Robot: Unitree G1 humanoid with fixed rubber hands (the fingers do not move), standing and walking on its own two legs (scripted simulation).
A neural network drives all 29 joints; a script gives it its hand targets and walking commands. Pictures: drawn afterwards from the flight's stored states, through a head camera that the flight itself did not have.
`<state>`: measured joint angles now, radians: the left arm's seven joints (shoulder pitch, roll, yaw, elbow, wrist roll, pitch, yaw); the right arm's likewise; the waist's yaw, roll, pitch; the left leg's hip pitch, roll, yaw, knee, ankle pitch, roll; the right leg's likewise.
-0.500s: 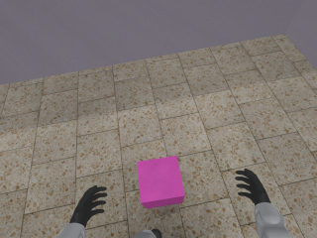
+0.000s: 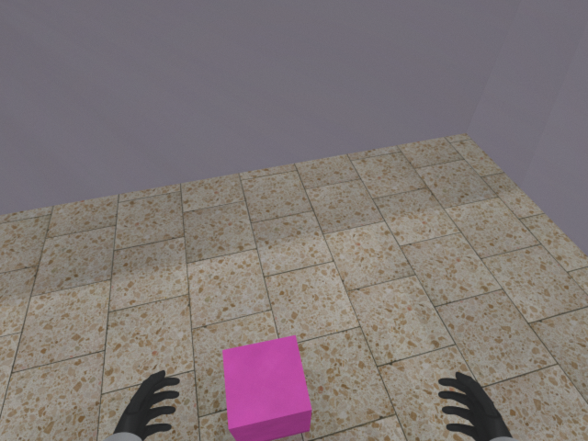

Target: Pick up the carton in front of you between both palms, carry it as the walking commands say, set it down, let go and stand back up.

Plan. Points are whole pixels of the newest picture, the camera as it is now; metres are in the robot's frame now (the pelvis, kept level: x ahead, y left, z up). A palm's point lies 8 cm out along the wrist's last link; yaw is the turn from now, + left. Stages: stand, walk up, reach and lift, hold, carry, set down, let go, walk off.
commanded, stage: let go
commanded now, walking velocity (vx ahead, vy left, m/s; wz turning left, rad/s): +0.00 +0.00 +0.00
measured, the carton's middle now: (267, 392) +0.38 +0.11 -0.65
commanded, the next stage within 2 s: stand in 0.14 s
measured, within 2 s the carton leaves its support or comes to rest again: neither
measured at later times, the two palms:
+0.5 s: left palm out of the picture +0.14 +0.31 -0.10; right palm out of the picture +0.13 -0.26 -0.07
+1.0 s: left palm out of the picture +0.12 +0.33 -0.11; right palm out of the picture +0.11 -0.27 -0.08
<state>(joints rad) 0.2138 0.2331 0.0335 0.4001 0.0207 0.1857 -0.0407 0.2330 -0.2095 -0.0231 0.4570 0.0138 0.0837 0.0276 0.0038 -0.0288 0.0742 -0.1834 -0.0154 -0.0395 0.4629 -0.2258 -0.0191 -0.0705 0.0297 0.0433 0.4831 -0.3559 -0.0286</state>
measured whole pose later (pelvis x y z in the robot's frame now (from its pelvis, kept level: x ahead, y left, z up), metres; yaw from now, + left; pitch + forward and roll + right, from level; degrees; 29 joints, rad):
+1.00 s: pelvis +0.01 +0.04 +0.00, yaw -2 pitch -2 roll +0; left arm 0.20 0.37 0.01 0.86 0.03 0.00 0.03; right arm 0.12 -0.34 -0.03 0.93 -0.03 0.00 -0.02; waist -0.01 -0.05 0.02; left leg -0.19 -0.03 0.01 0.45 -0.23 0.03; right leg -0.06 0.00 0.09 0.40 -0.31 0.02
